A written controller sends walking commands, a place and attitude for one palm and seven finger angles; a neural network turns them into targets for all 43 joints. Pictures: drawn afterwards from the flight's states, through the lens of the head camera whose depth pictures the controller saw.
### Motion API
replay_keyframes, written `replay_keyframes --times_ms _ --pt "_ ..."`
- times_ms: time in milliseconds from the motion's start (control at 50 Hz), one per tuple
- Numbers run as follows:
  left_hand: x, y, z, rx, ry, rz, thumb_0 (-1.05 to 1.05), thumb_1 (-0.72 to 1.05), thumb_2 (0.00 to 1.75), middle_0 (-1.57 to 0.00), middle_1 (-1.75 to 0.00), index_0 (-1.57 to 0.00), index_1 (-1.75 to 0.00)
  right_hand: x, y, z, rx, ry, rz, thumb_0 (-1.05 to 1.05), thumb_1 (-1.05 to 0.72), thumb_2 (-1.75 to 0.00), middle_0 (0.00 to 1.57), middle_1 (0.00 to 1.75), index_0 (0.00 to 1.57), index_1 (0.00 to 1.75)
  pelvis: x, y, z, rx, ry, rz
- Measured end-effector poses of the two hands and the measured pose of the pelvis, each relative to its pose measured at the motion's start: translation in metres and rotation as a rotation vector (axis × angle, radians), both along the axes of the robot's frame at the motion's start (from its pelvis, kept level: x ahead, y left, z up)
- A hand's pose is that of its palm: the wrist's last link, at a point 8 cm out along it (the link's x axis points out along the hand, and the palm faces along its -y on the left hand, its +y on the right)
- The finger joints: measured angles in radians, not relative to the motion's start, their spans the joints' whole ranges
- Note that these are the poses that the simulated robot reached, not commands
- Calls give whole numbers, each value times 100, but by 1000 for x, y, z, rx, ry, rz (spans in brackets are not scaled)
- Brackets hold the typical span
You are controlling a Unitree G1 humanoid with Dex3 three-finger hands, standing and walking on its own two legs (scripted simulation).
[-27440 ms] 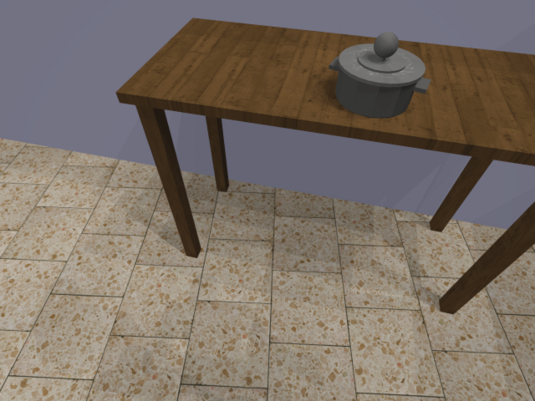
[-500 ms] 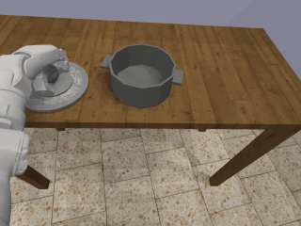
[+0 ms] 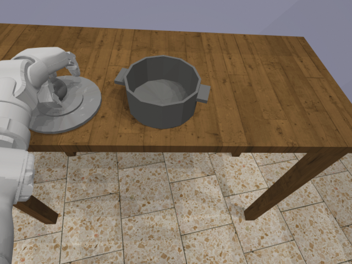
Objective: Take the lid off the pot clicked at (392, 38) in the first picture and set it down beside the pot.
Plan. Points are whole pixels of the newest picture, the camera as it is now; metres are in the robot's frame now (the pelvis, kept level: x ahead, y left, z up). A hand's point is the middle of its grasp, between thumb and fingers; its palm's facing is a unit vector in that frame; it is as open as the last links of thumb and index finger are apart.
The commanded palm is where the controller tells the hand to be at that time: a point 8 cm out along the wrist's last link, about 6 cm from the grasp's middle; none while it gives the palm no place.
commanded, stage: raise the empty hand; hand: left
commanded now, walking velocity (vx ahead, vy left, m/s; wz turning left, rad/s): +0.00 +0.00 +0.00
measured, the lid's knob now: (54, 89) +0.50 +0.27 +0.11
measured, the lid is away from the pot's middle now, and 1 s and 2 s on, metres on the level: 0.26 0.26 0.26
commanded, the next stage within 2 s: draw the hand back to the body in 1.08 s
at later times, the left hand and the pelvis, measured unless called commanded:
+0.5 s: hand (44, 62) +0.49 +0.26 +0.18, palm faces -0.32 -0.07 -0.94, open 11.0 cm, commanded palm +0.49 +0.26 +0.24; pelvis +0.01 -0.01 +0.00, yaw +0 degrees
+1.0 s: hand (21, 40) +0.48 +0.27 +0.24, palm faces -0.27 -0.05 -0.96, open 11.0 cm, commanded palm +0.48 +0.26 +0.29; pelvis +0.00 +0.01 +0.01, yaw +2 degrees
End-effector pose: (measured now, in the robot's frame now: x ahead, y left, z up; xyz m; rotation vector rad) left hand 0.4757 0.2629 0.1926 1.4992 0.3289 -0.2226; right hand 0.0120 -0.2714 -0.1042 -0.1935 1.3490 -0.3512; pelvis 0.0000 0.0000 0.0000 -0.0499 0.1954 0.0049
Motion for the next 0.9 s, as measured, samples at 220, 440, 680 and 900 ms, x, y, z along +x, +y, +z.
replay_keyframes --times_ms 220,440,680,900 --pt "5 0 18 8 18 21 1 -8 82 -44 -71 -45 -71 -5 -9 3 -12 23 -9 1 -91 -90 20 30 20 30 4 -5 3 3 -9 -1" --pt "13 4 35 33 7 47 1 -8 82 -44 -71 -45 -71 -3 -11 5 -4 27 -17 1 -91 -90 20 30 20 30 8 -6 4 4 -7 -4" --pt "10 15 59 35 -9 95 1 -8 82 -44 -71 -45 -71 12 -3 5 19 -16 -5 1 -91 -90 20 30 20 30 11 -3 5 3 -21 -4" --pt "1 18 92 39 -56 103 0 -9 82 -44 -71 -45 -71 20 4 7 27 -32 37 1 -91 -90 20 30 20 30 5 4 7 2 -31 21"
